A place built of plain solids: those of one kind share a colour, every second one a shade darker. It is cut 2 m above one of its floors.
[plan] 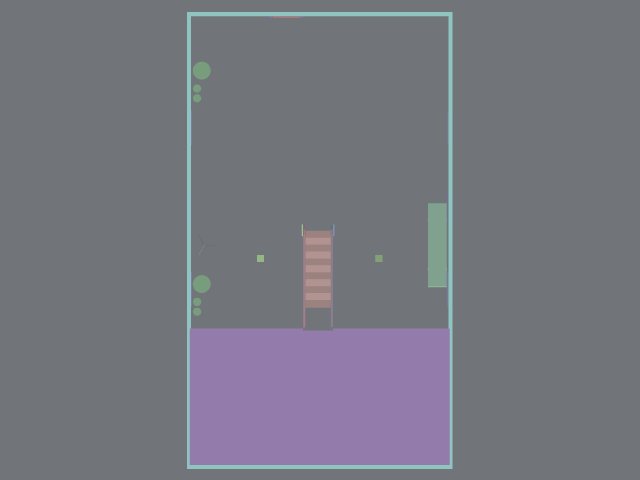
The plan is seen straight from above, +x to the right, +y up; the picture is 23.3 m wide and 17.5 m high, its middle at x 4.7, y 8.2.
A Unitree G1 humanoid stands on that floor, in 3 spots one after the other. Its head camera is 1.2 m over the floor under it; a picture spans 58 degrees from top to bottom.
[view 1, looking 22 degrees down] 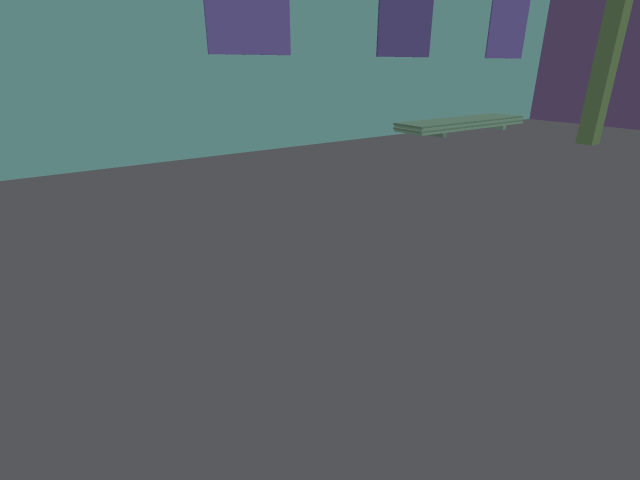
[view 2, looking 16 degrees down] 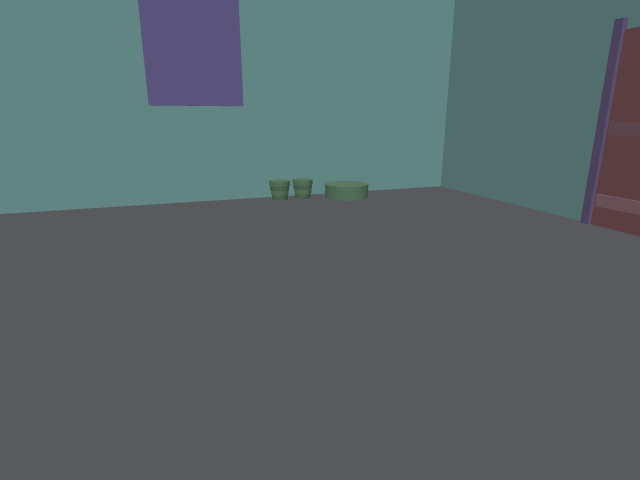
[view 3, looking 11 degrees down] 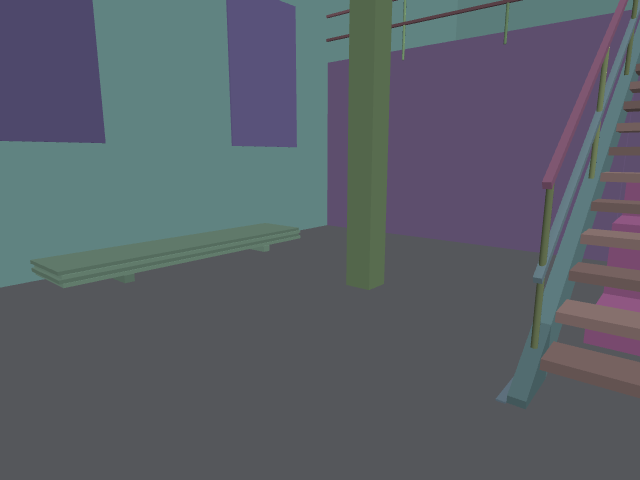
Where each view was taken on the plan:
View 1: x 3.47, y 15.26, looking -35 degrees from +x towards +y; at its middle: ground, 3.20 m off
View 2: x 6.45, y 11.74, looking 160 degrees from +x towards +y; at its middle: ground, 4.35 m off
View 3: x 4.63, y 10.84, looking -50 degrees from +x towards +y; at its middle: ground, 6.29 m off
